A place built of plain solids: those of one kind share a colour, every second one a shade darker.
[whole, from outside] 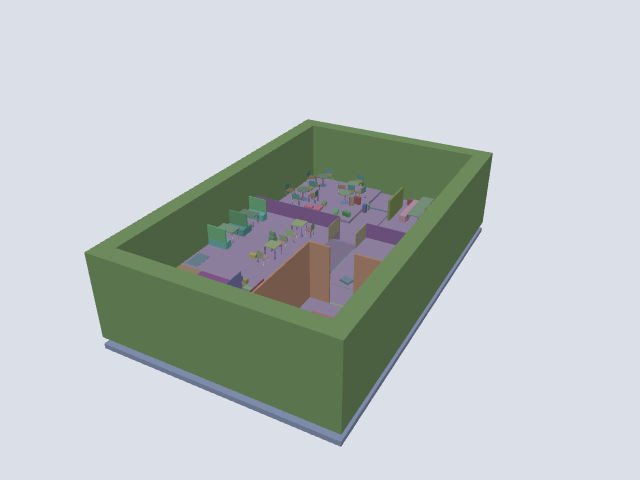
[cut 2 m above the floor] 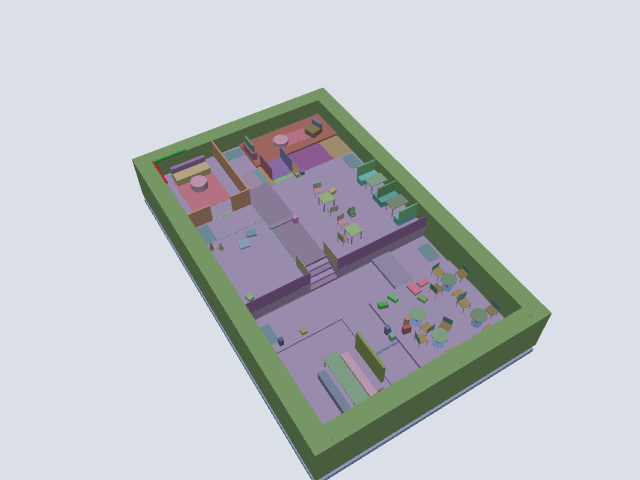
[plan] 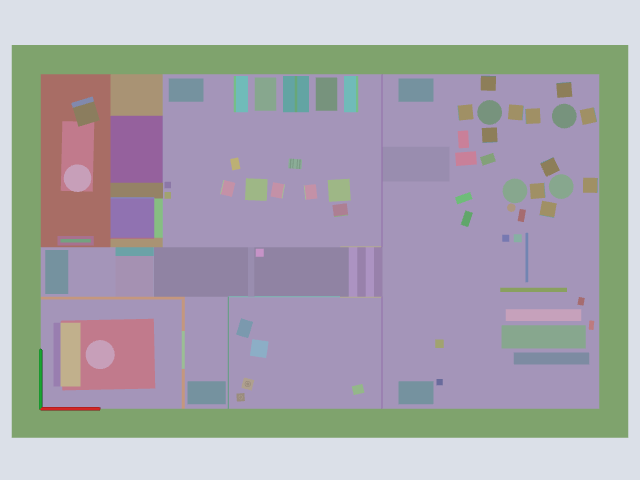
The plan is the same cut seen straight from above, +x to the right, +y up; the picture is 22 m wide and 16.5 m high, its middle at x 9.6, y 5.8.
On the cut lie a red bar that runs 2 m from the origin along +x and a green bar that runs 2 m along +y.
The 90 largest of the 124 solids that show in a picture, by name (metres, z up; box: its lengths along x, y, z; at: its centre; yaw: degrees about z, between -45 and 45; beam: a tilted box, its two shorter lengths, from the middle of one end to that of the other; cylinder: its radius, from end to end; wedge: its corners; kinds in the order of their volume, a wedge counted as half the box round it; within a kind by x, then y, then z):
{
 "wall_1": {"box": [1.0, 11.5, 5.0], "at": [-0.5, 5.75, 1.5]},
 "wall_2": {"box": [21.2, 1.0, 5.0], "at": [9.6, -0.5, 1.5]},
 "wall_3": {"box": [21.2, 1.0, 5.0], "at": [9.6, 12.0, 1.5]},
 "wall_4": {"box": [1.0, 11.5, 5.0], "at": [19.7, 5.75, 1.5]},
 "floor_1": {"box": [2.57, 1.7, 1.0], "at": [1.28, 4.7, 0.28]},
 "floor_2": {"box": [4.95, 3.85, 1.0], "at": [2.48, 1.93, 0.27]},
 "floor_3": {"box": [1.6, 5.95, 1.0], "at": [5.0, 8.53, 0.28]},
 "floor_4": {"box": [1.5, 3.85, 1.0], "at": [5.7, 1.93, 0.28]},
 "floor_5": {"box": [6.7, 1.7, 1.0], "at": [7.24, 4.7, 0.28]},
 "floor_6": {"box": [5.95, 5.95, 1.0], "at": [8.78, 8.53, 0.28]},
 "floor_7": {"box": [5.3, 3.85, 1.0], "at": [9.1, 1.93, 0.27]},
 "floor_8": {"box": [2.3, 11.5, 1.0], "at": [12.9, 5.75, -0.5]},
 "floor_9": {"box": [5.15, 4.35, 0.9], "at": [16.62, 2.17, -0.55]},
 "floor_10": {"box": [5.15, 1.7, 1.0], "at": [16.62, 5.2, -0.5]},
 "floor_11": {"box": [5.15, 5.45, 1.18], "at": [16.62, 8.78, -0.41]},
 "floor_base_1": {"box": [11.65, 11.5, 0.3], "at": [5.83, 5.75, -0.8]},
 "floor_base_2": {"box": [21.2, 13.5, 0.3], "at": [9.6, 5.75, -1.57]},
 "floor_deck_1": {"box": [2.4, 5.95, 1.12], "at": [1.2, 8.53, 0.34]},
 "floor_before_steps_1": {"box": [1.8, 2.3, 1.0], "at": [3.3, 8.92, 0.28]},
 "floor_fore_1": {"box": [1.8, 0.33, 1.0], "at": [3.3, 5.71, 0.28]},
 "floor_fore_2": {"box": [1.8, 0.54, 1.0], "at": [3.3, 7.5, 0.28]},
 "floor_fore_3": {"box": [1.8, 1.43, 1.0], "at": [3.3, 10.79, 0.28]},
 "part_1": {"box": [4.95, 0.1, 3.28], "at": [2.48, 3.8, 2.36]},
 "part_2": {"box": [0.1, 1.37, 3.28], "at": [4.9, 0.69, 2.36]},
 "part_3": {"box": [0.1, 1.08, 3.28], "at": [4.9, 3.21, 2.36]},
 "floor_hatch_1": {"box": [1.32, 1.4, 1.0], "at": [3.23, 4.55, 0.28]},
 "floor_base_rim_1": {"box": [0.1, 11.5, 1.2], "at": [11.7, 5.75, -0.82]},
 "step_tread_1": {"box": [0.29, 1.7, 0.84], "at": [10.73, 4.7, 0.2]},
 "step_tread_2": {"box": [0.29, 1.7, 0.69], "at": [11.02, 4.7, 0.12]},
 "step_tread_3": {"box": [0.29, 1.7, 0.54], "at": [11.31, 4.7, 0.04]},
 "step_tread_4": {"box": [0.29, 1.7, 0.38], "at": [11.6, 4.7, -0.04]},
 "ramp_ramp_1": {"wedge": [[2.4, 5.88, -0.23], [2.4, 5.88, 0.9], [2.4, 7.23, -0.23], [2.4, 7.23, 0.9], [3.9, 5.88, -0.23], [3.9, 5.88, 0.78], [3.9, 7.23, -0.23], [3.9, 7.23, 0.78]]},
 "bench_seat_1": {"box": [0.49, 1.25, 0.43], "at": [6.88, 10.81, 0.99]},
 "bench_seat_2": {"box": [0.9, 1.25, 0.43], "at": [8.78, 10.81, 0.99]},
 "bench_seat_3": {"box": [0.49, 1.25, 0.43], "at": [10.67, 10.81, 0.99]},
 "sofa_seat_1": {"box": [0.93, 2.2, 0.45], "at": [0.91, 1.86, 1.01]},
 "step_hump_1": {"box": [0.22, 1.7, 0.15], "at": [7.23, 4.7, 0.8]},
 "step_hump_2": {"box": [2.3, 1.2, 0.23], "at": [12.9, 8.41, 0.07]},
 "low_rug_1": {"box": [1.1, 2.4, 0.06], "at": [1.26, 8.68, 0.88], "yaw": -1.3},
 "low_rug_2": {"box": [3.2, 2.4, 0.06], "at": [2.31, 1.86, 0.75], "yaw": 1.2},
 "low_1": {"cylinder": 0.47, "from": [1.26, 7.92, 0.91], "to": [1.26, 7.92, 1.18]},
 "low_2": {"cylinder": 0.5, "from": [2.04, 1.86, 0.78], "to": [2.04, 1.86, 1.24]},
 "bencha_1": {"box": [2.6, 0.41, 0.47], "at": [17.55, 1.73, 0.14]},
 "benchb_1": {"box": [2.6, 0.41, 0.47], "at": [17.29, 3.22, 0.14]},
 "screenN_1": {"box": [2.3, 0.15, 1.45], "at": [16.95, 4.08, 0.62]},
 "floor_before_ramp_1": {"box": [0.3, 1.35, 1.0], "at": [4.05, 6.55, 0.28]},
 "rail_rim_1": {"box": [0.04, 3.85, 0.95], "at": [11.73, 1.93, 1.25]},
 "rail_rim_2": {"box": [0.04, 5.95, 0.95], "at": [11.73, 8.53, 1.25]},
 "floor_hatch_cover_1": {"box": [1.32, 0.3, 0.8], "at": [3.23, 5.4, 0.38]},
 "low_mat_1": {"box": [0.8, 1.52, 0.06], "at": [0.55, 4.7, 0.76]},
 "low_mat_2": {"box": [1.2, 0.8, 0.06], "at": [5.0, 10.95, 0.76]},
 "low_mat_3": {"box": [1.32, 0.8, 0.06], "at": [5.7, 0.55, 0.75]},
 "low_mat_4": {"box": [1.2, 0.8, 0.06], "at": [12.9, 0.55, -0.02]},
 "low_mat_5": {"box": [1.2, 0.8, 0.06], "at": [12.9, 10.95, -0.02]},
 "bench_back_1": {"box": [0.08, 1.25, 0.87], "at": [6.67, 10.81, 1.64]},
 "bench_back_2": {"box": [0.08, 1.25, 0.87], "at": [8.78, 10.81, 1.64]},
 "bench_back_3": {"box": [0.08, 1.25, 0.87], "at": [10.88, 10.81, 1.64]},
 "arm1a_seat_1": {"box": [0.77, 0.86, 0.39], "at": [1.54, 10.21, 1.11], "yaw": 16.8},
 "edgeS_1": {"box": [1.25, 0.33, 0.55], "at": [1.2, 5.78, 1.18]},
 "sofa_back_1": {"box": [0.24, 2.2, 0.37], "at": [0.56, 1.86, 1.42]},
 "top_1": {"box": [0.74, 1.15, 0.04], "at": [7.72, 10.81, 1.5]},
 "top_2": {"box": [0.74, 1.15, 0.04], "at": [9.82, 10.81, 1.5]},
 "top_3": {"cylinder": 0.42, "from": [15.43, 10.19, 0.88], "to": [15.43, 10.19, 0.92]},
 "top_4": {"cylinder": 0.42, "from": [16.3, 7.49, 0.88], "to": [16.3, 7.49, 0.92]},
 "top_5": {"box": [2.9, 0.8, 0.032], "at": [17.29, 2.47, 0.64]},
 "edgeS_plant_1": {"box": [1.05, 0.13, 1.06], "at": [1.2, 5.78, 1.98]},
 "rail_1": {"box": [1.42, 0.04, 0.95], "at": [11.0, 3.83, 1.25]},
 "rail_2": {"box": [1.42, 0.04, 0.95], "at": [11.0, 5.57, 1.25]},
 "carton_folded_1": {"box": [0.36, 0.6, 0.18], "at": [14.53, 9.26, 0.22], "yaw": 3.4},
 "carton_folded_2": {"box": [0.72, 0.46, 0.19], "at": [14.62, 8.6, 0.23], "yaw": 4.2},
 "cushion_1": {"box": [0.44, 0.59, 0.17], "at": [7.01, 2.77, 0.81], "yaw": -16.7},
 "cushion_2": {"box": [0.57, 0.58, 0.17], "at": [7.51, 2.07, 0.81], "yaw": -8.2},
 "backpack_1": {"box": [0.22, 0.43, 0.53], "at": [16.54, 6.64, 0.45], "yaw": -10.0},
 "backpack_2": {"box": [0.21, 0.27, 0.41], "at": [18.58, 3.69, 0.1], "yaw": -9.8},
 "backpack_3": {"box": [0.17, 0.32, 0.46], "at": [18.93, 2.87, 0.13], "yaw": -5.1},
 "toolbox_1": {"box": [0.56, 0.26, 0.26], "at": [14.54, 7.24, 0.31], "yaw": 19.6},
 "toolbox_2": {"box": [0.27, 0.52, 0.28], "at": [14.65, 6.53, 0.32], "yaw": -18.4},
 "ramp_sidea_1": {"box": [1.5, 0.04, 1.06], "at": [3.15, 5.86, 1.26]},
 "ramp_sideb_1": {"box": [1.5, 0.04, 1.06], "at": [3.15, 7.25, 1.26]},
 "edge_umbrella_stand_1": {"box": [0.22, 0.22, 0.48], "at": [13.71, 0.92, 0.24]},
 "edge_umbrella_stand_2": {"box": [0.24, 0.24, 0.58], "at": [15.98, 5.86, 0.29]},
 "arm1a_back_1": {"box": [0.77, 0.18, 0.39], "at": [1.44, 10.54, 1.5], "yaw": 16.8},
 "zwner_top_1": {"box": [0.75, 0.75, 0.046], "at": [7.41, 7.53, 1.47], "yaw": -2.3},
 "zwner_top_2": {"box": [0.75, 0.75, 0.046], "at": [10.26, 7.51, 1.47], "yaw": 3.4},
 "tray_stack_1": {"box": [0.38, 0.31, 0.21], "at": [10.91, 0.66, 0.88], "yaw": 12.7},
 "tray_stack_2": {"box": [0.48, 0.31, 0.18], "at": [15.37, 8.57, 0.27], "yaw": 18.5},
 "bin_1": {"cylinder": 0.14, "from": [16.18, 6.91, 0.18], "to": [16.18, 6.91, 0.82]},
 "edge_backpack_1": {"box": [0.28, 0.28, 0.44], "at": [7.53, 5.36, 0.99]},
 "edge_bag_1": {"box": [0.28, 0.28, 0.41], "at": [16.4, 5.86, 0.2]},
 "step_stool_1": {"box": [0.29, 0.4, 0.23], "at": [6.69, 8.41, 0.89], "yaw": 11.1}
}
